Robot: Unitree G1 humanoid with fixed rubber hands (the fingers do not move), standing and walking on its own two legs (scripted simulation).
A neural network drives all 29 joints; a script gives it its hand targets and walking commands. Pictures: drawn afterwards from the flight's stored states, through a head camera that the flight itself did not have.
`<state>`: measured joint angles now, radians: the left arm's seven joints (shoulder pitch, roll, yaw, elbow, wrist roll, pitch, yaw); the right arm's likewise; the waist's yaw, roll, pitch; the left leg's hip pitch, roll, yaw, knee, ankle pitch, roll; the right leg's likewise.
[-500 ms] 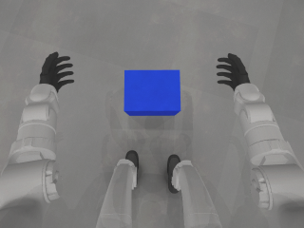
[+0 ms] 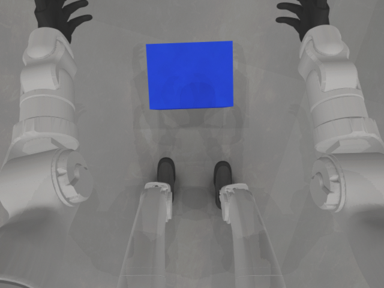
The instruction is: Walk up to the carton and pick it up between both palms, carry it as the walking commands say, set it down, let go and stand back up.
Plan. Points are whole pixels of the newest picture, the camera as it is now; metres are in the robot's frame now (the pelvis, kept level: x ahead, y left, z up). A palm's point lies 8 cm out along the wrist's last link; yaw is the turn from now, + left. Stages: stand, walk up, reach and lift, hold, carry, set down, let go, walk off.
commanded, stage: reach and lift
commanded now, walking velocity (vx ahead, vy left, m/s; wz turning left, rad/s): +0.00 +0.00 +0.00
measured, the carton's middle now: (190, 80) +0.50 +0.03 -0.57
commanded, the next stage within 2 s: none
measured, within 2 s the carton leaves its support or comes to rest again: neither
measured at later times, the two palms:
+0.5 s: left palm (91, 53) +0.52 +0.24 -0.25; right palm (277, 49) +0.53 -0.17 -0.26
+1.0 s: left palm (116, 74) +0.50 +0.24 -0.42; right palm (256, 66) +0.52 -0.17 -0.43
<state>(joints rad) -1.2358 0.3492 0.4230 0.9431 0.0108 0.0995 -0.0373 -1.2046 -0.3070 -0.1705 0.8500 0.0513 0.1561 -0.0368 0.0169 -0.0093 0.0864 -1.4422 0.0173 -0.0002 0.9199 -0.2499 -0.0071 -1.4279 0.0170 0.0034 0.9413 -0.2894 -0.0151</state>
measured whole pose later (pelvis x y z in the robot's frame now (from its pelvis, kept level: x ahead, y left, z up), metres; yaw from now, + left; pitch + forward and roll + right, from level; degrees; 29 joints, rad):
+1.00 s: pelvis -0.06 +0.00 -0.24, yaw +0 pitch +37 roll +1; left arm -1.61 0.48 0.28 1.09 -0.15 0.14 0.02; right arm -1.61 -0.44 -0.16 0.96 0.16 0.20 -0.08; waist 0.04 -0.01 0.53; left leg -2.06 0.02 0.00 1.94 -0.52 -0.02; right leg -2.05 0.03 0.01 1.98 -0.57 0.00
